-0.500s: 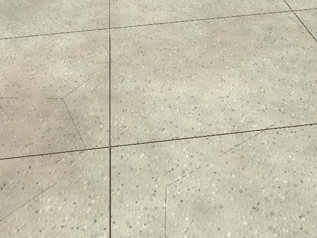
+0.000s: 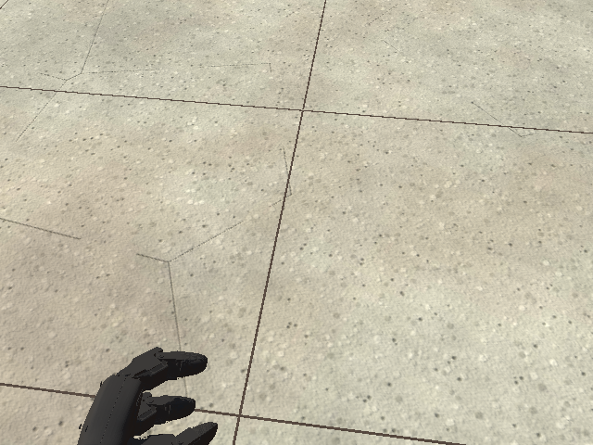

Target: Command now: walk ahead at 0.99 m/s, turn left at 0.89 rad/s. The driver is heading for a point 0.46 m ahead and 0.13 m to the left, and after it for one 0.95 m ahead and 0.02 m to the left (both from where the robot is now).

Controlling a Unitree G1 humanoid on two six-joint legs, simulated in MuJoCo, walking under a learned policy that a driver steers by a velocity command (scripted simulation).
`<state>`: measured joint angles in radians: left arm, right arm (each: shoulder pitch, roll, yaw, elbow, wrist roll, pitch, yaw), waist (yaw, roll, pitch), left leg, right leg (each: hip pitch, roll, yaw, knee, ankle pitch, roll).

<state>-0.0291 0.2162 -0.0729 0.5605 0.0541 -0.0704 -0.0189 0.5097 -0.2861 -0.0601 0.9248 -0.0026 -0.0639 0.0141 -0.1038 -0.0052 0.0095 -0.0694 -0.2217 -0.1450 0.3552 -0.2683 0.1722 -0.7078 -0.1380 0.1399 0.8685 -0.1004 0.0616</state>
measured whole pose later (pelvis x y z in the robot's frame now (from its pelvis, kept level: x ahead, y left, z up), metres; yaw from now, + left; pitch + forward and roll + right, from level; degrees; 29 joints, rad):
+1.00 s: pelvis +0.89 +0.12 -0.03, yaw +10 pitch -1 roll +2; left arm 0.10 0.29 0.03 0.75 0.00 -0.06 -0.06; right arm 0.44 -0.26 -0.02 0.95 0.02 -0.09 -0.02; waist -0.02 -0.04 0.07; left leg 0.18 0.01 0.24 0.58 -0.45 -0.02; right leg -0.56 0.04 -0.09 0.59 0.07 -0.13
